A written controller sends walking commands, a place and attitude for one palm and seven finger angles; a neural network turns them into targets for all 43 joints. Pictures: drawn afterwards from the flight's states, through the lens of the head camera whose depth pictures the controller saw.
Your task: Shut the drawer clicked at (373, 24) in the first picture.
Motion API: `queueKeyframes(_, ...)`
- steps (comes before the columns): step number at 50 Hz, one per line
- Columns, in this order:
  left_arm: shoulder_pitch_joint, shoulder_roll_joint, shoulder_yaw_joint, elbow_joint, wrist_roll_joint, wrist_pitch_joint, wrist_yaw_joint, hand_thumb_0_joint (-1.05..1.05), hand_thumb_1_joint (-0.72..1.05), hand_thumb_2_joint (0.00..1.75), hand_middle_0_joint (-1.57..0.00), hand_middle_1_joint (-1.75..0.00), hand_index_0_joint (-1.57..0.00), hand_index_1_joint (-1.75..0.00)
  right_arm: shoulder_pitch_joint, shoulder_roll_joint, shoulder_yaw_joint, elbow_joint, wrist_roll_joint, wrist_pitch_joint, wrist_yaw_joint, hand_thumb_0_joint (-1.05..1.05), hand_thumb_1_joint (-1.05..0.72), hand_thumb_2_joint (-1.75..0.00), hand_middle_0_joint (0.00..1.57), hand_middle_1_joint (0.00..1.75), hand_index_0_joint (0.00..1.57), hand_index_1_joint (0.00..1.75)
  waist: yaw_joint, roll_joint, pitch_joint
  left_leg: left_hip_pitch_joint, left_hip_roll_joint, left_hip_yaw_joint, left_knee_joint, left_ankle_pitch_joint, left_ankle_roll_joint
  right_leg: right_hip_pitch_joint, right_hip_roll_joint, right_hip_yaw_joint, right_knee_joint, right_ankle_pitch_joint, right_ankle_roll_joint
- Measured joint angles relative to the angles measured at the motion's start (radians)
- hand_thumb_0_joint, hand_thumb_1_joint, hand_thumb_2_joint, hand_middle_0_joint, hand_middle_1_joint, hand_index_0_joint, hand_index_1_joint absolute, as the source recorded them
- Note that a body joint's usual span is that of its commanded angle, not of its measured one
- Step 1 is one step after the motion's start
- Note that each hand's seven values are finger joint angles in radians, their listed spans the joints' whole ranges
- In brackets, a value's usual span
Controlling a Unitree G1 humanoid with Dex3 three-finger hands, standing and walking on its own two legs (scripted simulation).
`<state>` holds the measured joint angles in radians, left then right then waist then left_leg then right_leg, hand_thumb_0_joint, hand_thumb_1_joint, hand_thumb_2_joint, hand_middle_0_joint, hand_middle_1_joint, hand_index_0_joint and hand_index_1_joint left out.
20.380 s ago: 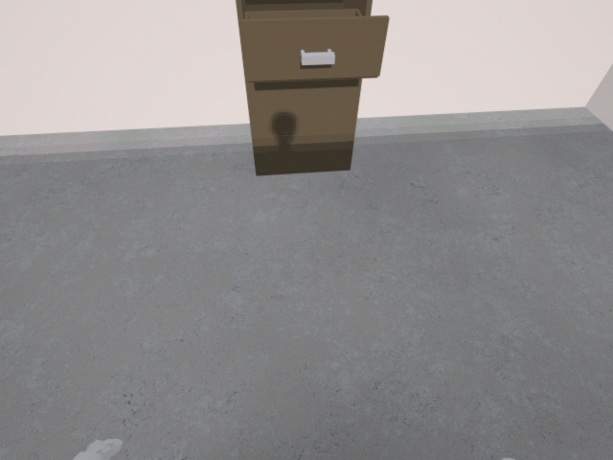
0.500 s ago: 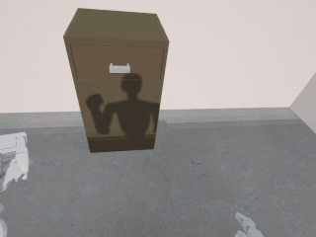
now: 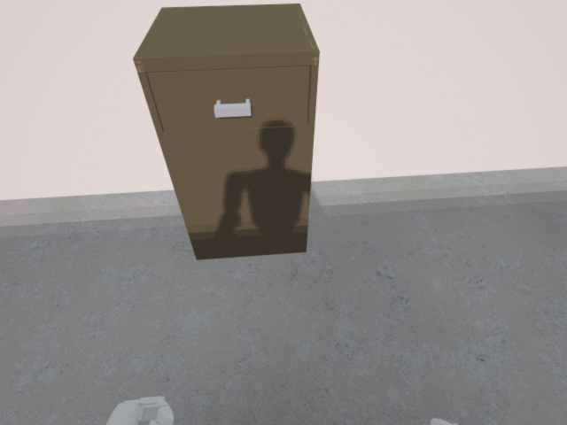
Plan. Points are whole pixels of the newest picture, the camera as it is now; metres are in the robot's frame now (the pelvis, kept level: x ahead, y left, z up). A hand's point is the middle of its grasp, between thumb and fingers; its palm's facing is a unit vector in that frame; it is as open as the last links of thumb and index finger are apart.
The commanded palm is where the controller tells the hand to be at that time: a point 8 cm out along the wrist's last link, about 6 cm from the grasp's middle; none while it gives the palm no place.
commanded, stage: let the arm hang, fingers relaxed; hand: left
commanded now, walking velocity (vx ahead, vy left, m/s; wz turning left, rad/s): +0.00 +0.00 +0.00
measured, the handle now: (233, 106) +0.93 +0.15 -0.01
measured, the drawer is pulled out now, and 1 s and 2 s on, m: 0.00 0.00 0.00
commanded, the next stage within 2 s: look to check the result in 0.88 s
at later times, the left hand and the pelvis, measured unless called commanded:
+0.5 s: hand out of the picture -0.01 +0.19 -0.15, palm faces +0.04 -0.97 -0.23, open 6.7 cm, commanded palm none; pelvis +0.00 +0.00 +0.03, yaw +1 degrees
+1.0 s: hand out of the picture +0.09 +0.22 -0.14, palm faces +0.01 -0.96 -0.28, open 7.4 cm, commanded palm none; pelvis +0.02 +0.00 +0.03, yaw +0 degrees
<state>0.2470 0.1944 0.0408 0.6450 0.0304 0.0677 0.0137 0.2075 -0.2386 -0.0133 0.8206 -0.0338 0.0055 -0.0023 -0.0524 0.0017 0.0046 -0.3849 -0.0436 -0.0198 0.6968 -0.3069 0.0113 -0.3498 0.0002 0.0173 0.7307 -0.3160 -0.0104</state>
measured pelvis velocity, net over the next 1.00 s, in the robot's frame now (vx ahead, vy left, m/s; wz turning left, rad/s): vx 0.02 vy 0.00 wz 0.01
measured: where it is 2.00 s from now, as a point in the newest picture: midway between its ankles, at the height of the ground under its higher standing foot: outside the picture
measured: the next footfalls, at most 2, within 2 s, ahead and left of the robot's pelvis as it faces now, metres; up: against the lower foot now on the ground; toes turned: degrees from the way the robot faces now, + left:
left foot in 0.10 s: +0.07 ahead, +0.11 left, +0.00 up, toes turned -1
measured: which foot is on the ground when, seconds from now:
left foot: down 0.00-0.00, up 0.02-0.08, down 0.10-1.00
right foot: down 0.00-1.00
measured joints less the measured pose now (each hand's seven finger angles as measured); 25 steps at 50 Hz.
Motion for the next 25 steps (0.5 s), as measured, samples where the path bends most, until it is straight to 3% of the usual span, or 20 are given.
queueKeyframes(1,0.015,-0.023,-0.028,0.067,0.000,0.004,-0.006,0.01,0.91,0.90,-1.19,-1.41,-1.20,-1.41,0.010,0.006,-0.003,0.019,0.002,0.013,0.001,0.01,-0.90,-0.90,0.20,0.30,0.21,0.30,0.000,0.000,0.004,0.001,0.007,-0.005,0.009,-0.030,0.000,0.013,0.006,-0.009,-0.023,-0.002,-0.008)
queueKeyframes(2,0.025,-0.032,-0.018,0.109,0.011,-0.008,0.028,0.01,0.90,0.90,-1.16,-1.41,-1.16,-1.37,0.023,0.014,-0.005,0.039,0.002,0.022,0.001,0.01,-0.90,-0.90,0.20,0.30,0.21,0.30,0.005,-0.002,0.011,0.001,0.016,-0.014,0.018,-0.039,0.002,0.023,0.016,-0.019,-0.052,0.002,-0.015)
queueKeyframes(5,0.044,0.003,-0.004,0.208,0.000,-0.027,0.022,0.01,0.90,0.90,-1.07,-1.35,-1.06,-1.26,0.071,0.034,-0.007,0.103,0.003,0.026,-0.001,0.01,-0.90,-0.90,0.20,0.30,0.20,0.30,0.024,0.001,0.028,0.047,0.044,-0.021,-0.051,0.023,0.005,0.045,0.043,-0.046,-0.130,0.039,-0.025)
queueKeyframes(12,0.067,0.035,-0.015,0.394,-0.020,-0.041,0.004,0.01,0.90,0.90,-0.80,-1.02,-0.80,-0.97,0.129,0.078,0.005,0.242,0.009,0.018,-0.014,0.01,-0.90,-0.90,0.20,0.30,0.20,0.30,0.057,-0.008,0.067,0.106,0.034,-0.016,-0.205,0.103,-0.005,0.099,0.031,-0.040,-0.276,0.120,-0.016)
queueKeyframes(25,0.016,-0.004,-0.024,0.495,-0.019,-0.061,0.007,0.00,0.90,0.90,-0.32,-0.46,-0.33,-0.45,0.065,0.076,-0.007,0.293,0.013,0.001,-0.018,0.01,-0.90,-0.90,0.20,0.30,0.21,0.30,0.052,0.014,0.060,0.152,0.020,-0.002,-0.268,0.133,0.006,0.129,0.016,-0.025,-0.309,0.135,-0.008)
